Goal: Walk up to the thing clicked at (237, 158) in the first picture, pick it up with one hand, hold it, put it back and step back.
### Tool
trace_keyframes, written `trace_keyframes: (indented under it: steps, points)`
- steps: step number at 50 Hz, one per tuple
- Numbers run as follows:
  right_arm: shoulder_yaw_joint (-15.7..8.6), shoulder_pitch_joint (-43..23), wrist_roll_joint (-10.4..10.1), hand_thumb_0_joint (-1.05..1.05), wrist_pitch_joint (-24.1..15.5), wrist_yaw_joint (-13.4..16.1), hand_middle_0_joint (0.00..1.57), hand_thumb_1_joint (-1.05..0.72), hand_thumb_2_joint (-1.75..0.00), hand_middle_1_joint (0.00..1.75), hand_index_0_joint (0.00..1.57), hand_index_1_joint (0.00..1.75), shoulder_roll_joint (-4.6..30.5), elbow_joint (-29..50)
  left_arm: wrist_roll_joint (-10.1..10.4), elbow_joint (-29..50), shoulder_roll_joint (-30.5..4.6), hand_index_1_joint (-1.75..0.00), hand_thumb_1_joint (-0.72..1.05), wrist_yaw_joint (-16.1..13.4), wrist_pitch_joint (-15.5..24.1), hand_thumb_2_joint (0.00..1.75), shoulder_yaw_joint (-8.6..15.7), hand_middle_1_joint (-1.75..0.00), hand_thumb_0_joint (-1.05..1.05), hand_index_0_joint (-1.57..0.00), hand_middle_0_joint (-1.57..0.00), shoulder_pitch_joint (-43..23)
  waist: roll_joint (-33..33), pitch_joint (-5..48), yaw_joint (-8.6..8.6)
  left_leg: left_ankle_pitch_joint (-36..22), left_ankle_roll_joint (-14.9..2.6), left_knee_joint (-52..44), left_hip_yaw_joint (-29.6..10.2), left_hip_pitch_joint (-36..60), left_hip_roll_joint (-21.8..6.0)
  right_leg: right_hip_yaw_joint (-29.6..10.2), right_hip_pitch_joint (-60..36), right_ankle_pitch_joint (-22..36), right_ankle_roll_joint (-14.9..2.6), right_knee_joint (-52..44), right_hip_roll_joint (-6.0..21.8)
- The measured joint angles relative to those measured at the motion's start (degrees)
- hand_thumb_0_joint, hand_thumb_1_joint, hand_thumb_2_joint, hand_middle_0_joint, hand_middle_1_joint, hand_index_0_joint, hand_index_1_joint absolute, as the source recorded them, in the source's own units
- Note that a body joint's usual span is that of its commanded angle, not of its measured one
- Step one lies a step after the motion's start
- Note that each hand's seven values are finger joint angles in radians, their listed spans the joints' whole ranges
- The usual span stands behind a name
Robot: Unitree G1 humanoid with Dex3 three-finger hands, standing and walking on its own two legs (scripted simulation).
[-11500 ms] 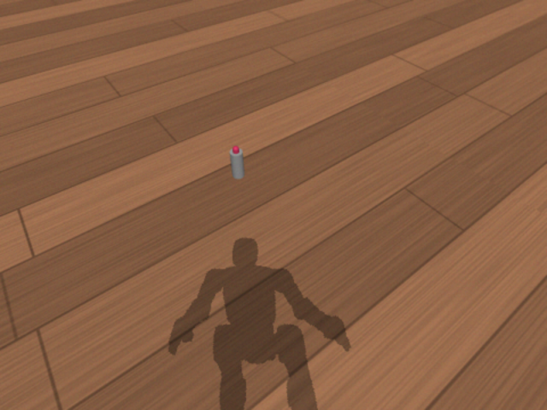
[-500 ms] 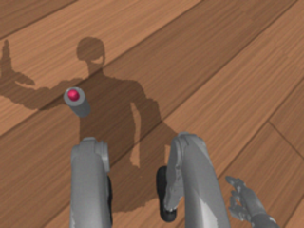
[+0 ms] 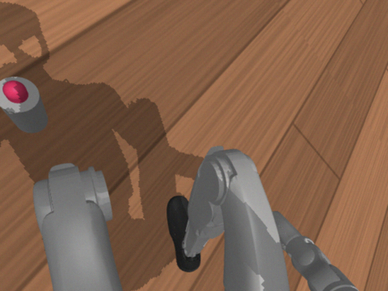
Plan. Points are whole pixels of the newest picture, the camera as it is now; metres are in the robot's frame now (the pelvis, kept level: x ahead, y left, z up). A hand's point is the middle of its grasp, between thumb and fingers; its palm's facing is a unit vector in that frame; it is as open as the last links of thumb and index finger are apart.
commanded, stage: close in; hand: left
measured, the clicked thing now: (23, 106) +0.46 +0.26 -0.20
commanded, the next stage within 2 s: rest palm in 0.54 s
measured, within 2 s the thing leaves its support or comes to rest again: leaves its support in 1.38 s
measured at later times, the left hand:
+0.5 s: hand (2, 124) +0.41 +0.29 -0.17, palm faces +0.24 -0.97 +0.00, open 17.6 cm
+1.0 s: hand (14, 114) +0.43 +0.27 -0.18, palm faces +0.28 -0.96 +0.01, open 13.7 cm
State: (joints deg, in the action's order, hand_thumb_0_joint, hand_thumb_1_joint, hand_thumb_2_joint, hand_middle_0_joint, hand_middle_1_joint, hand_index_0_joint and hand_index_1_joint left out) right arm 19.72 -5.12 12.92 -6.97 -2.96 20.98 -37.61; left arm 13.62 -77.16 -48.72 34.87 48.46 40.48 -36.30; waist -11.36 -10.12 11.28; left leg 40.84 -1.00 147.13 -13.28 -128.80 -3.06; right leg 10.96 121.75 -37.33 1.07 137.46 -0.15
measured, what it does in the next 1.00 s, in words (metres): stands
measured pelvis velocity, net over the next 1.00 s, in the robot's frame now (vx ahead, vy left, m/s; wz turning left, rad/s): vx -0.02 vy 0.01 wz -0.08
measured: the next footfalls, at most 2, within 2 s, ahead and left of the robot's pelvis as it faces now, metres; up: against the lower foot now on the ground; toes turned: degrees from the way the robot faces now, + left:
none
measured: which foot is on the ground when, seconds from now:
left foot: down 0.00-1.00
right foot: down 0.00-1.00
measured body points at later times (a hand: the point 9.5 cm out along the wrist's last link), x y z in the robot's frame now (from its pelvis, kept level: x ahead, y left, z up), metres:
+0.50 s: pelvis -0.02 +0.01 -0.02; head +0.20 +0.18 +0.33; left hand +0.39 +0.34 -0.17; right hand +0.13 -0.25 -0.05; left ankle +0.08 +0.12 -0.27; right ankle +0.12 -0.12 -0.27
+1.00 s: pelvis -0.02 +0.01 -0.02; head +0.22 +0.18 +0.32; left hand +0.41 +0.32 -0.18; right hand +0.14 -0.25 -0.05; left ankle +0.08 +0.12 -0.27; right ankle +0.12 -0.12 -0.27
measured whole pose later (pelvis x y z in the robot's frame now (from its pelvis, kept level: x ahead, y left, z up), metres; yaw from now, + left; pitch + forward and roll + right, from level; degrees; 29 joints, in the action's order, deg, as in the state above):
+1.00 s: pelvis -0.02 +0.01 -0.02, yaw -4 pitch +11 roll -17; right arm 30.1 -9.9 21.3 -0.7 -6.9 22.0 -32.4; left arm 7.2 -83.3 -49.2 6.4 63.8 30.2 -37.7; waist -16.3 -18.3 14.9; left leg 40.1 -1.0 152.8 -20.9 -127.0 -3.0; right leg 16.3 117.8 -33.4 3.0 137.7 -2.8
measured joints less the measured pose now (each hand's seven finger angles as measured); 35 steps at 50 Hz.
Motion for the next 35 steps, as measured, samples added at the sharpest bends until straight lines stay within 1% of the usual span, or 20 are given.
trace_keyframes:
  steps: [2,4,7,10,14,17,19,22,24,26,28,31,35]
  points:
    - [1.35,-0.94,0.69,0.01,0.40,-0.16,0.21,-0.91,-0.90,0.30,0.20,0.30,0.07,0.36,-0.07,-2.31,-0.32,-0.09,-0.58,-1.21,1.57,0.05,-1.21,-0.10,-0.01,-0.05,-0.05,-0.36,-0.51,-0.71,0.39,0.06,-0.01,0.88,-0.71,0.16,-0.03,0.50,-0.35,0.26,0.13,0.39,-0.23]
    - [2.65,-1.91,1.40,0.01,0.77,-0.39,0.21,-0.91,-0.90,0.30,0.20,0.30,0.13,1.07,-0.41,-4.14,-0.57,-0.09,-0.58,-2.68,3.08,0.05,-1.72,-0.10,-0.01,-0.05,-0.04,-0.57,-1.13,-1.48,0.86,0.07,0.02,1.78,-1.52,0.35,-0.09,1.08,-0.69,0.65,0.27,0.72,-0.52]
    - [4.44,-3.19,2.52,0.01,1.35,-0.83,0.21,-0.91,-0.90,0.30,0.20,0.30,0.32,2.38,-0.79,-5.94,-0.51,-0.08,-0.59,-5.71,5.50,0.06,-1.79,-0.10,-0.01,-0.06,-0.04,-0.97,-2.22,-2.79,1.44,-0.04,0.17,3.01,-2.81,0.76,-0.10,1.97,-1.34,1.36,0.43,1.12,-0.93]
    - [5.88,-4.13,3.74,0.01,1.85,-1.39,0.21,-0.91,-0.89,0.30,0.20,0.30,0.51,3.49,-1.58,-6.83,-0.13,-0.08,-0.60,-9.51,7.88,0.06,-1.48,-0.10,-0.01,-0.06,-0.03,-1.38,-3.31,-4.00,1.83,-0.27,0.32,4.02,-4.05,1.20,-0.01,2.83,-2.06,2.06,0.59,1.37,-1.25]
    - [6.99,-4.60,5.20,0.00,2.64,-2.05,0.21,-0.91,-0.89,0.30,0.20,0.30,0.58,4.45,-3.85,-6.69,0.08,-0.08,-0.60,-14.68,9.99,0.06,-1.63,-0.10,-0.01,-0.06,-0.03,-1.34,-4.38,-5.28,2.11,-0.82,0.40,4.89,-5.44,1.68,0.20,3.81,-3.03,2.98,0.85,1.31,-1.58]
    - [7.31,-4.29,5.99,0.00,3.32,-2.45,0.21,-0.91,-0.89,0.30,0.20,0.30,0.71,4.61,-5.77,-6.00,0.03,-0.07,-0.60,-17.88,10.77,0.07,-2.94,-0.10,-0.01,-0.06,-0.03,-0.92,-4.57,-6.01,2.12,-1.34,0.28,5.09,-6.03,1.83,0.34,4.25,-3.64,3.56,1.09,0.99,-1.75]
    - [7.53,-3.91,6.43,0.00,3.82,-2.78,0.21,-0.91,-0.89,0.30,0.20,0.30,0.92,4.54,-6.80,-5.74,-0.08,-0.07,-0.60,-19.54,11.15,0.07,-4.26,-0.10,-0.01,-0.06,-0.03,-0.39,-4.39,-6.29,2.16,-1.64,0.10,5.08,-6.23,1.86,0.37,4.41,-3.94,3.85,1.25,0.72,-1.86]
    - [7.87,-3.21,6.92,0.00,4.55,-3.20,0.21,-0.90,-0.89,0.30,0.20,0.30,1.39,4.50,-7.21,-5.52,-0.01,-0.07,-0.60,-21.29,11.57,0.07,-6.53,-0.10,-0.01,-0.06,-0.03,0.48,-3.93,-6.52,2.30,-1.96,-0.17,4.95,-6.26,1.94,0.30,4.45,-4.25,4.19,1.48,0.37,-2.00]
    - [8.17,-2.79,7.05,0.00,4.90,-3.46,0.21,-0.90,-0.89,0.30,0.20,0.30,1.75,4.57,-6.85,-5.69,0.31,-0.07,-0.60,-22.34,11.86,0.07,-7.90,-0.10,-0.01,-0.07,-0.03,0.75,-3.64,-6.52,2.49,-2.13,-0.33,4.84,-6.21,1.96,0.23,4.42,-4.31,4.38,1.60,0.20,-2.07]
    - [8.51,-2.57,7.13,0.00,5.08,-3.72,0.21,-0.90,-0.89,0.30,0.20,0.30,2.02,4.65,-6.30,-6.21,0.67,-0.08,-0.60,-23.36,12.29,0.08,-8.75,-0.10,-0.01,-0.07,-0.04,0.70,-3.47,-6.53,2.78,-2.24,-0.41,4.75,-6.22,1.99,0.16,4.43,-4.33,4.56,1.70,0.07,-2.14]
    - [8.85,-2.53,7.22,0.00,5.12,-3.90,0.21,-0.90,-0.89,0.30,0.21,0.30,2.16,4.74,-5.72,-6.92,0.96,-0.08,-0.60,-24.37,12.81,0.09,-9.14,-0.11,-0.01,-0.08,-0.04,0.50,-3.46,-6.48,3.19,-2.25,-0.45,4.76,-6.35,1.98,0.08,4.50,-4.24,4.72,1.80,-0.01,-2.25]
    - [9.31,-2.67,7.40,0.00,5.20,-4.02,0.21,-0.90,-0.89,0.30,0.21,0.30,2.13,5.04,-5.48,-7.84,1.06,-0.08,-0.59,-25.75,13.74,0.10,-9.18,-0.11,-0.01,-0.08,-0.05,-0.02,-3.79,-6.64,3.82,-2.12,-0.37,4.94,-6.70,1.99,-0.03,4.72,-4.12,4.89,1.82,-0.02,-2.44]
    - [9.89,-2.89,7.79,0.00,5.52,-4.01,0.21,-0.90,-0.90,0.30,0.21,0.30,1.81,5.58,-6.52,-8.24,0.36,-0.09,-0.57,-26.80,14.89,0.12,-9.18,-0.11,-0.01,-0.08,-0.06,-0.33,-4.64,-7.17,4.19,-1.65,0.12,5.34,-7.50,2.22,-0.10,5.23,-4.08,4.96,1.66,0.05,-2.69]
